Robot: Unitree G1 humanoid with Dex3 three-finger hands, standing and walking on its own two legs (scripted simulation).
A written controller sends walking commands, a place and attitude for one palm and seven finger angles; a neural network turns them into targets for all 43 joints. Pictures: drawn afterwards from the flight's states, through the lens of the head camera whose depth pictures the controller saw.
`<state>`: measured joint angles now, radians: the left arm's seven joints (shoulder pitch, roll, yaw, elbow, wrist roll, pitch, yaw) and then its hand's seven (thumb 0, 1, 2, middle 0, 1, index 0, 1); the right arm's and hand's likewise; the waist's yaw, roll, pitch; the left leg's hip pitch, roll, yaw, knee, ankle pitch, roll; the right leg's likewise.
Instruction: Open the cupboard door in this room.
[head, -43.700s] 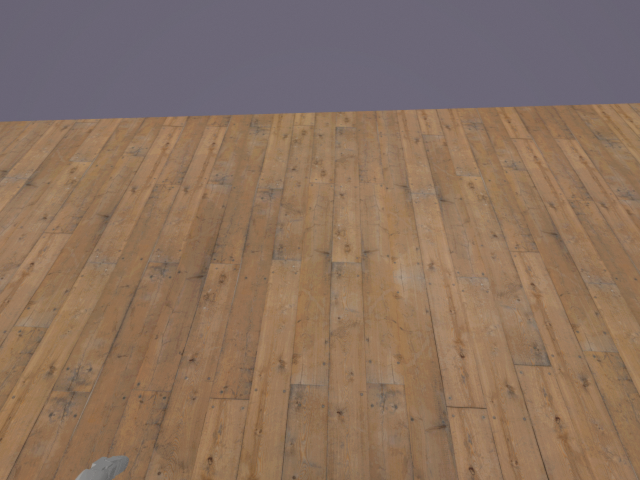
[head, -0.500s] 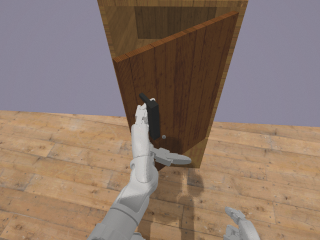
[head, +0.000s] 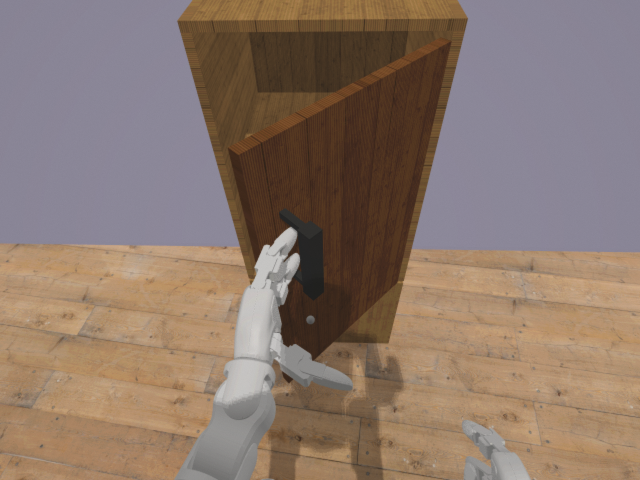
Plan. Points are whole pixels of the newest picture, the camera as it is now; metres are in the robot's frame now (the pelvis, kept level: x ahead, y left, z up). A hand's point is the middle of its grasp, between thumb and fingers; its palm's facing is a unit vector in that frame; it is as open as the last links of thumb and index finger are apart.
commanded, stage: slide the hand sideways off the handle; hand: left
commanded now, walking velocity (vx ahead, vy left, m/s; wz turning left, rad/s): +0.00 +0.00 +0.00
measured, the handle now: (301, 255) +0.38 +0.04 +0.08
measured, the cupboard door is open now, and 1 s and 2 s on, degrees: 46 46 46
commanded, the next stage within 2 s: draw the hand back to the body in 0.62 s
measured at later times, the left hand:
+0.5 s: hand (267, 349) +0.25 +0.07 +0.08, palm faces -0.02 -1.00 -0.01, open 16.3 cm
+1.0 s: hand (220, 359) +0.23 +0.11 +0.10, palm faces +0.00 -1.00 -0.06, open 16.3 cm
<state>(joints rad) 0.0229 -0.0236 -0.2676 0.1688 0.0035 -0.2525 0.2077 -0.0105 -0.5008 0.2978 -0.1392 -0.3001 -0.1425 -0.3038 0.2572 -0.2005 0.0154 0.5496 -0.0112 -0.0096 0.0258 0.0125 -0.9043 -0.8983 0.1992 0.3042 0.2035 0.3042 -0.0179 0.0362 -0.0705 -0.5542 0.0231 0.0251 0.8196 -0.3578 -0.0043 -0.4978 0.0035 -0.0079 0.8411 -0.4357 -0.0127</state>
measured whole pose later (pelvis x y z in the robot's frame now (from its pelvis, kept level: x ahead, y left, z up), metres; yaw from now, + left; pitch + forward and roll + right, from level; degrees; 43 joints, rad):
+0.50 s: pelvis +0.03 -0.01 -0.01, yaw +2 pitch +7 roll +1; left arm 0.37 0.07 -0.18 -0.17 -0.06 -0.22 0.02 -0.01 -0.50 0.30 -0.16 -0.30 -0.15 -0.30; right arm 0.23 -0.20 0.03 0.48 -0.01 -0.06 0.00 0.01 -0.90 -0.90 0.20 0.30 0.20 0.30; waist 0.01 0.04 -0.09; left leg -0.57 0.02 -0.01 0.86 -0.41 -0.03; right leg -0.50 0.00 -0.04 0.88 -0.50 -0.03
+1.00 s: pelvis +0.02 -0.01 +0.00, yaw +2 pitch +6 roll +0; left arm 0.47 0.16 -0.03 -0.31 -0.16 -0.19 -0.08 -0.01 -0.50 0.30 -0.15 -0.30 -0.15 -0.30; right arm 0.27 -0.22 0.03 0.49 0.02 -0.12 -0.04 0.01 -0.90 -0.90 0.20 0.30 0.20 0.30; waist 0.01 0.06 -0.11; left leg -0.55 0.03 -0.01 0.86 -0.41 -0.03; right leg -0.48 0.01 -0.04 0.87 -0.49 -0.03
